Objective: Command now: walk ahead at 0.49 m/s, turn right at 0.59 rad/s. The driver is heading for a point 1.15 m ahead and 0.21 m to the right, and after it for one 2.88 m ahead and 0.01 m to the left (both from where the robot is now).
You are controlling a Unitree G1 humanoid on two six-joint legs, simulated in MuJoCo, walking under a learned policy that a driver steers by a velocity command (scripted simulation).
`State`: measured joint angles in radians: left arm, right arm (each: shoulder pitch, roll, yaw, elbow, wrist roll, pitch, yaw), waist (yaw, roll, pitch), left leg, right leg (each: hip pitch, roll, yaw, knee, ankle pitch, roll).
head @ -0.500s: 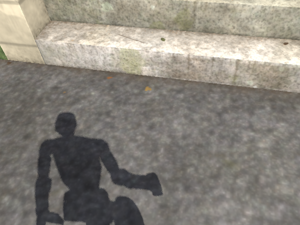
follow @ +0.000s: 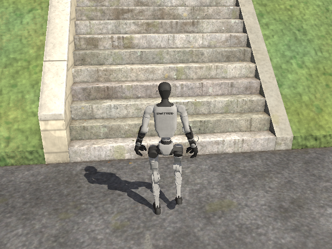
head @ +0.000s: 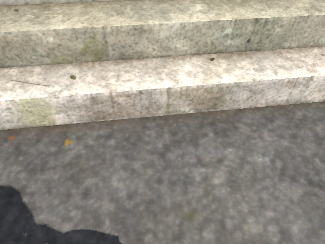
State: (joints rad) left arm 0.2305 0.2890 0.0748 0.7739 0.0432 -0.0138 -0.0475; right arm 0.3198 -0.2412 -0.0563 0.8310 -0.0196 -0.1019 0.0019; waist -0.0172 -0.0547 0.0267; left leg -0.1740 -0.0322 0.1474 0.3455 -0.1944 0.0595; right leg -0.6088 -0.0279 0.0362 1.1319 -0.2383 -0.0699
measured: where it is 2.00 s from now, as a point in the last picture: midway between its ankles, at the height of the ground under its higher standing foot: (221, 153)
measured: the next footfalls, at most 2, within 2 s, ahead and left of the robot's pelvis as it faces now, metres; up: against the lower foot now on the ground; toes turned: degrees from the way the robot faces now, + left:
right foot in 0.30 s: +0.31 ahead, -0.13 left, +0.00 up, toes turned -15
left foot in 0.84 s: +0.66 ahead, -0.07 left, +0.00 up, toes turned -19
